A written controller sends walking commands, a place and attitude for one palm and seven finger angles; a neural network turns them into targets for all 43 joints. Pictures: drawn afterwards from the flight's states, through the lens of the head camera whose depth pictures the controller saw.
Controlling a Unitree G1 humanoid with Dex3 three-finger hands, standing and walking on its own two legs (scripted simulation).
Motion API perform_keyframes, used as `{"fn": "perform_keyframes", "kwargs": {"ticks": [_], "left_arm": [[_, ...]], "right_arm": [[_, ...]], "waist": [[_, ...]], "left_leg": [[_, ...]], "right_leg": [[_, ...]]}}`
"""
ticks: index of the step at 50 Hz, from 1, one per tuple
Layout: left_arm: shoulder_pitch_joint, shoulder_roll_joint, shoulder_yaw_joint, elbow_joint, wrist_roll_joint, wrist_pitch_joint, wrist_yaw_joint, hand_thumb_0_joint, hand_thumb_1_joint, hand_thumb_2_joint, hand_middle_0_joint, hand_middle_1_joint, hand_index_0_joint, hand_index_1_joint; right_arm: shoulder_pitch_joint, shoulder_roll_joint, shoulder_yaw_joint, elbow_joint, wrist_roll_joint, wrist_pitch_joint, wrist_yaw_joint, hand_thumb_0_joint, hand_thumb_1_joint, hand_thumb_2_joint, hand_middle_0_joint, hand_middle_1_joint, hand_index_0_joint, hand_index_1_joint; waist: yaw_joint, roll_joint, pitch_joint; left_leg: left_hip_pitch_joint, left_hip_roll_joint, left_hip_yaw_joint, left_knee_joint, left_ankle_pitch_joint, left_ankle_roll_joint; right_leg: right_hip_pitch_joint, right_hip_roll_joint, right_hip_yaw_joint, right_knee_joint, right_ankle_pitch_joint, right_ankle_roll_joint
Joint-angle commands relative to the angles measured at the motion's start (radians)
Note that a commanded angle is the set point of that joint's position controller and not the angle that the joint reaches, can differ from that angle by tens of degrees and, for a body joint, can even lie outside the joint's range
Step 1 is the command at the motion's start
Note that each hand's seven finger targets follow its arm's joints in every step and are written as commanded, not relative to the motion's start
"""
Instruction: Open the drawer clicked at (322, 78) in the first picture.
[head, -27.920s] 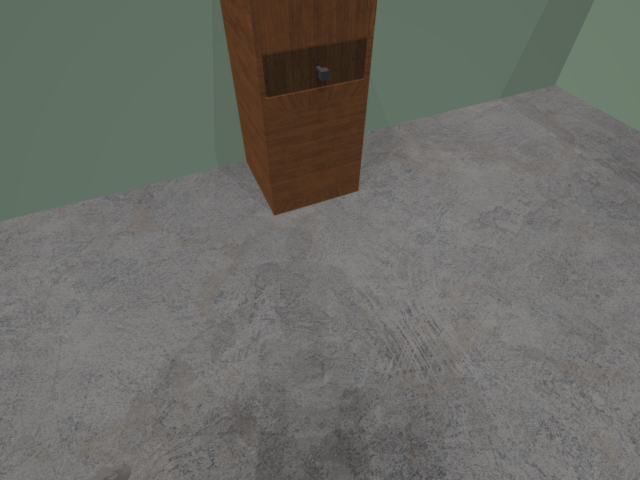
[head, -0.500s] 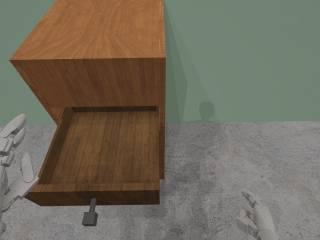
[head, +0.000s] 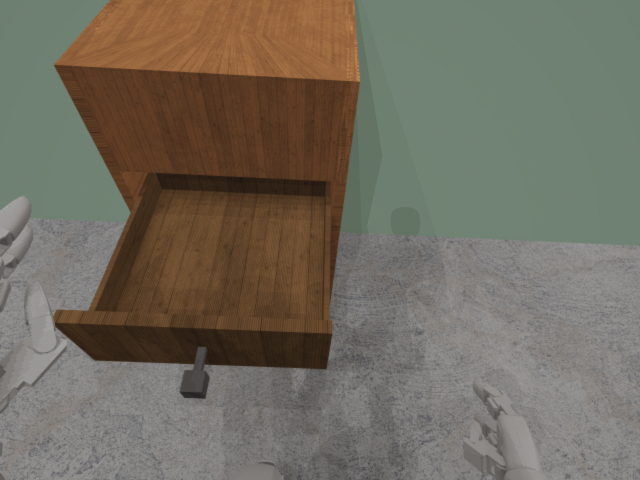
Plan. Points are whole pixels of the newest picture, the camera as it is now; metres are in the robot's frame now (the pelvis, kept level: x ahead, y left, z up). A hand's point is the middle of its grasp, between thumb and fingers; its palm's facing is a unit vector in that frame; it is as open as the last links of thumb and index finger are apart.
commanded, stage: step back with the hand held close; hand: left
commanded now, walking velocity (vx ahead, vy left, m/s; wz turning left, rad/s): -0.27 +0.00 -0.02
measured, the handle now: (197, 372) +0.27 +0.20 -0.11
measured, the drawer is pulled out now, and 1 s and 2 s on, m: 0.30 0.30 0.30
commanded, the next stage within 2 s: stop stepping back and stand still in 0.54 s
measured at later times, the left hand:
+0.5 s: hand (80, 435) +0.13 +0.19 +0.17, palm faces +0.22 -0.83 -0.52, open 7.4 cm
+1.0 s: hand out of the picture +0.00 +0.17 +0.17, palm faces +0.35 -0.82 -0.45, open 7.4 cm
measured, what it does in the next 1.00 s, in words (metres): walks backwards: right foot, then left foot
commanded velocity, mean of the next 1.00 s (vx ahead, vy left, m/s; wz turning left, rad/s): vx -0.14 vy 0.04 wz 0.01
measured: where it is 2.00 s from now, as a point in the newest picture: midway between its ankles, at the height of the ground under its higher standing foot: outside the picture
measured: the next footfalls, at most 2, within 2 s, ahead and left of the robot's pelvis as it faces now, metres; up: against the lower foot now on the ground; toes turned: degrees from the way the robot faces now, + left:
right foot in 0.30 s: -0.07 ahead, -0.13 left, +0.00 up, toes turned -3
left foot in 0.56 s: -0.05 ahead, +0.08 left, +0.00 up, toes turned +0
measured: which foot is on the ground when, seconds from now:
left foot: down 0.00-0.36, up 0.38-0.54, down 0.56-0.80, up 0.82-1.00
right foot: down 0.00-0.06, up 0.08-0.28, down 0.30-0.58, up 0.60-0.78, down 0.80-1.00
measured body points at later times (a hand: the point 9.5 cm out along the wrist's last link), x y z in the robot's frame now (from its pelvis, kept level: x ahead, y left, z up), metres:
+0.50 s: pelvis -0.08 -0.03 +0.01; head -0.03 -0.03 +0.46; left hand +0.11 +0.23 +0.20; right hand +0.10 -0.28 -0.07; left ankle -0.07 +0.08 -0.69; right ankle -0.11 -0.13 -0.73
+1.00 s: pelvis -0.20 -0.07 +0.02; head -0.19 -0.07 +0.47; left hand -0.03 +0.21 +0.19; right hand -0.06 -0.32 -0.08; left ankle -0.23 +0.06 -0.69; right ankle -0.17 -0.16 -0.73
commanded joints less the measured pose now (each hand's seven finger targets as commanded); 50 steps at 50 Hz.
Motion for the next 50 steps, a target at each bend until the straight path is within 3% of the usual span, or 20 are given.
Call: {"fn": "perform_keyframes", "kwargs": {"ticks": [1,3,4,6,10,16,18,19,20,24,26,28,30,34,37,39,42,44,48,50], "left_arm": [[-0.026,0.183,0.132,-0.2,-0.003,-0.061,0.027,0.0,0.9,0.9,-0.2,-0.3,-0.2,-0.3],[-0.006,0.186,0.157,-0.205,0.009,-0.073,0.028,0.0,0.9,0.9,-0.2,-0.3,-0.2,-0.3],[-0.022,0.197,0.16,-0.205,0.012,-0.074,0.031,0.0,0.9,0.9,-0.2,-0.3,-0.2,-0.3],[0.013,0.185,0.153,-0.211,0.0,-0.084,0.026,0.0,0.9,0.9,-0.2,-0.3,-0.2,-0.3],[0.038,0.167,0.125,-0.224,-0.022,-0.085,0.007,0.0,0.9,0.9,-0.2,-0.3,-0.2,-0.3],[0.028,0.209,0.167,-0.238,-0.03,-0.105,-0.034,0.0,0.9,0.9,-0.2,-0.3,-0.2,-0.3],[0.062,0.216,0.175,-0.181,-0.04,-0.095,-0.046,0.0,0.9,0.9,-0.2,-0.3,-0.2,-0.3],[0.071,0.248,0.21,-0.159,-0.039,-0.094,-0.036,0.0,0.9,0.9,-0.2,-0.3,-0.2,-0.3],[0.096,0.225,0.198,-0.126,-0.04,-0.081,-0.029,0.0,0.9,0.9,-0.2,-0.3,-0.2,-0.3],[0.061,0.188,0.167,-0.1,-0.002,-0.06,-0.006,0.0,0.9,0.9,-0.2,-0.3,-0.2,-0.3],[0.058,0.191,0.149,-0.141,-0.005,-0.055,0.002,0.0,0.9,0.9,-0.2,-0.3,-0.2,-0.3],[0.016,0.213,0.138,-0.242,-0.007,-0.071,-0.001,0.0,0.9,0.9,-0.2,-0.3,-0.2,-0.3],[0.124,0.184,0.126,-0.225,-0.008,-0.07,-0.01,0.0,0.9,0.9,-0.2,-0.3,-0.2,-0.3],[0.113,0.195,0.15,-0.337,-0.008,-0.046,0.009,0.0,0.9,0.9,-0.2,-0.3,-0.2,-0.3],[0.117,0.187,0.16,-0.268,-0.021,-0.028,0.017,0.0,0.9,0.9,-0.2,-0.3,-0.2,-0.3],[0.102,0.209,0.183,-0.203,-0.019,-0.029,0.019,0.0,0.9,0.9,-0.2,-0.3,-0.2,-0.3],[0.031,0.165,0.124,-0.095,-0.024,-0.013,0.01,0.0,0.9,0.9,-0.2,-0.3,-0.2,-0.3],[-0.024,0.154,0.103,-0.09,-0.021,-0.016,-0.001,0.0,0.9,0.9,-0.2,-0.3,-0.2,-0.3],[0.005,0.171,0.101,-0.077,0.026,-0.047,0.012,0.0,0.9,0.9,-0.2,-0.3,-0.2,-0.3],[0.003,0.177,0.102,-0.149,0.029,-0.057,0.025,0.0,0.9,0.9,-0.2,-0.3,-0.2,-0.3]], "right_arm": [[-0.082,-0.124,-0.045,-0.159,0.0,-0.046,-0.027,0.0,-0.9,-0.9,0.2,0.3,0.2,0.3],[-0.102,-0.132,-0.045,-0.189,0.005,-0.062,-0.03,0.0,-0.9,-0.9,0.2,0.3,0.2,0.3],[-0.099,-0.118,-0.047,-0.185,0.002,-0.067,-0.033,0.0,-0.9,-0.9,0.2,0.3,0.2,0.3],[-0.077,-0.118,-0.05,-0.163,-0.007,-0.087,-0.022,0.0,-0.9,-0.9,0.2,0.3,0.2,0.3],[-0.06,-0.133,-0.044,-0.112,-0.019,-0.115,-0.002,0.0,-0.9,-0.9,0.2,0.3,0.2,0.3],[-0.091,-0.139,-0.042,-0.118,-0.006,-0.096,0.016,0.0,-0.9,-0.9,0.2,0.3,0.2,0.3],[-0.099,-0.128,-0.07,-0.139,0.035,-0.075,0.016,0.0,-0.9,-0.9,0.2,0.3,0.2,0.3],[-0.118,-0.125,-0.076,-0.145,0.045,-0.059,0.007,0.0,-0.9,-0.9,0.2,0.3,0.2,0.3],[-0.15,-0.093,-0.064,-0.149,0.039,-0.042,0.0,0.0,-0.9,-0.9,0.2,0.3,0.2,0.3],[-0.183,-0.056,-0.008,-0.142,0.007,-0.003,-0.041,0.0,-0.9,-0.9,0.2,0.3,0.2,0.3],[-0.14,-0.078,-0.028,-0.13,0.004,0.012,-0.05,0.0,-0.9,-0.9,0.2,0.3,0.2,0.3],[-0.107,-0.117,-0.073,-0.15,0.016,-0.005,-0.028,0.0,-0.9,-0.9,0.2,0.3,0.2,0.3],[-0.09,-0.094,-0.072,-0.153,-0.002,-0.044,-0.003,0.0,-0.9,-0.9,0.2,0.3,0.2,0.3],[-0.053,-0.114,-0.072,-0.126,-0.007,-0.075,0.011,0.0,-0.9,-0.9,0.2,0.3,0.2,0.3],[-0.072,-0.122,-0.046,-0.147,0.009,-0.075,0.008,0.0,-0.9,-0.9,0.2,0.3,0.2,0.3],[-0.065,-0.122,-0.041,-0.154,0.016,-0.063,0.001,0.0,-0.9,-0.9,0.2,0.3,0.2,0.3],[-0.03,-0.128,-0.069,-0.131,0.023,-0.036,-0.001,0.0,-0.9,-0.9,0.2,0.3,0.2,0.3],[-0.049,-0.13,-0.056,-0.116,0.008,-0.026,0.005,0.0,-0.9,-0.9,0.2,0.3,0.2,0.3],[-0.075,-0.112,-0.04,-0.114,0.002,-0.055,-0.004,0.0,-0.9,-0.9,0.2,0.3,0.2,0.3],[-0.044,-0.112,-0.038,-0.113,-0.005,-0.082,-0.008,0.0,-0.9,-0.9,0.2,0.3,0.2,0.3]], "waist": [[-0.024,0.085,-0.113],[-0.015,0.286,-0.115],[-0.013,0.29,-0.104],[-0.005,0.172,-0.15],[-0.005,0.204,-0.223],[0.011,0.154,-0.309],[-0.007,-0.171,-0.31],[-0.003,-0.232,-0.281],[-0.005,-0.187,-0.201],[-0.031,-0.152,-0.159],[-0.042,-0.075,-0.198],[-0.014,0.119,-0.278],[-0.006,0.253,-0.313],[-0.01,0.205,-0.297],[-0.019,0.208,-0.183],[-0.022,0.075,-0.14],[-0.037,-0.23,-0.066],[-0.064,-0.139,-0.05],[-0.025,-0.161,-0.071],[-0.033,-0.084,-0.099]], "left_leg": [[0.086,0.125,-0.151,-0.265,-0.109,0.032],[-0.234,0.284,-0.326,-0.517,-0.424,0.101],[-0.228,0.295,-0.343,-0.506,-0.334,0.123],[-0.055,0.274,-0.266,-0.377,-0.032,0.129],[0.209,0.253,-0.203,-0.287,0.381,0.124],[0.293,0.177,-0.077,-0.129,0.535,0.053],[0.257,0.02,0.046,0.114,0.147,-0.014],[0.143,-0.04,0.033,0.286,-0.086,-0.023],[0.003,-0.042,-0.021,0.398,-0.201,-0.025],[-0.09,-0.011,0.004,0.013,-0.193,-0.033],[0.078,0.005,0.048,-0.312,0.177,-0.024],[0.364,0.234,-0.088,-0.258,0.903,0.047],[0.387,0.332,-0.184,-0.241,1.006,0.113],[0.369,0.272,-0.106,-0.226,0.79,0.114],[0.144,0.212,-0.076,-0.258,0.24,0.081],[0.017,0.11,-0.016,-0.192,-0.16,0.03],[0.062,-0.024,0.003,0.4,-0.139,-0.02],[0.019,0.0,-0.032,0.483,-0.115,-0.013],[0.129,0.008,0.049,0.04,-0.162,0.032],[0.218,0.0,0.082,-0.266,-0.113,0.05]], "right_leg": [[-0.026,-0.067,0.085,-0.086,-0.17,-0.023],[0.23,0.032,0.034,0.234,-0.217,0.011],[0.2,0.025,0.059,0.309,-0.212,0.005],[0.102,0.007,0.073,0.265,-0.253,-0.007],[0.048,0.022,0.04,0.087,-0.222,0.004],[0.185,-0.002,0.025,-0.212,0.163,-0.001],[0.113,-0.192,0.14,-0.239,0.457,-0.056],[0.073,-0.29,0.241,-0.245,0.53,-0.114],[0.088,-0.342,0.258,-0.224,0.619,-0.169],[0.322,-0.24,0.121,-0.084,0.944,-0.112],[0.335,-0.157,0.073,0.011,0.86,-0.043],[0.107,-0.059,0.04,0.106,0.173,0.013],[-0.017,-0.021,0.063,0.251,-0.271,-0.006],[-0.007,-0.011,0.043,0.231,-0.214,0.011],[0.158,-0.023,0.002,-0.014,-0.154,0.018],[0.285,-0.062,0.004,-0.218,-0.028,0.008],[-0.083,-0.372,0.435,-0.453,-0.438,-0.158],[-0.098,-0.354,0.314,-0.395,-0.342,-0.154],[0.003,-0.277,0.207,-0.379,-0.29,-0.111],[0.085,-0.235,0.17,-0.314,-0.289,-0.09]]}}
